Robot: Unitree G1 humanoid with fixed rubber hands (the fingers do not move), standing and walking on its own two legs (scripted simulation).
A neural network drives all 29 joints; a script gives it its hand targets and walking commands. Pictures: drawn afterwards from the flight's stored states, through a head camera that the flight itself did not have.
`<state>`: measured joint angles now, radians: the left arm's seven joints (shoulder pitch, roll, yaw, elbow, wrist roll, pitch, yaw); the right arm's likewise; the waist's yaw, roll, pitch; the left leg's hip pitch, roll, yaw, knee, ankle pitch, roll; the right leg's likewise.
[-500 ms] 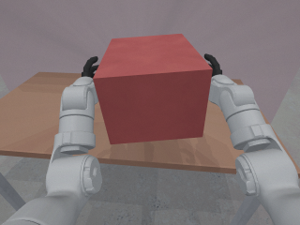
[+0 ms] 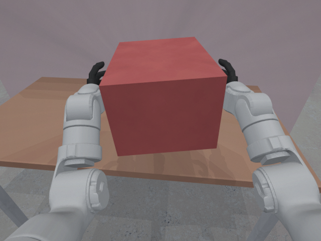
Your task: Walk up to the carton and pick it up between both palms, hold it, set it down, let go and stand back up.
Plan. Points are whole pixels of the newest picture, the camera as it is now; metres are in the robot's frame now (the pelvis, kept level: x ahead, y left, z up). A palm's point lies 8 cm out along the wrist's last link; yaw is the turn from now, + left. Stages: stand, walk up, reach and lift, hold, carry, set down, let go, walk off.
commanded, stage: hold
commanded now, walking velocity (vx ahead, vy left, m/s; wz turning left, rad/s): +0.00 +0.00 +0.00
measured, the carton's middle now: (161, 88) +0.42 +0.01 +0.24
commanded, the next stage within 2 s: none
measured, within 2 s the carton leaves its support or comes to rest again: neither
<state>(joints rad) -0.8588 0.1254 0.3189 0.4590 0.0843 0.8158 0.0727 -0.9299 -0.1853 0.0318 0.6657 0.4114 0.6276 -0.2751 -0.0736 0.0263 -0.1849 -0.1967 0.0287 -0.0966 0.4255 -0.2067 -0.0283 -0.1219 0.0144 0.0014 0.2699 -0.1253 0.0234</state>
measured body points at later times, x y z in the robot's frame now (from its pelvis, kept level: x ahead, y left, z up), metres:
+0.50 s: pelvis +0.00 +0.00 +0.00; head -0.08 +0.01 +0.44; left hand +0.39 +0.16 +0.25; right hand +0.39 -0.16 +0.26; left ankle +0.02 +0.13 -0.75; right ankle +0.01 -0.14 -0.75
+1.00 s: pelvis +0.00 +0.00 +0.00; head -0.08 +0.01 +0.44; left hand +0.39 +0.17 +0.25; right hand +0.39 -0.16 +0.26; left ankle +0.02 +0.13 -0.75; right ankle +0.01 -0.14 -0.75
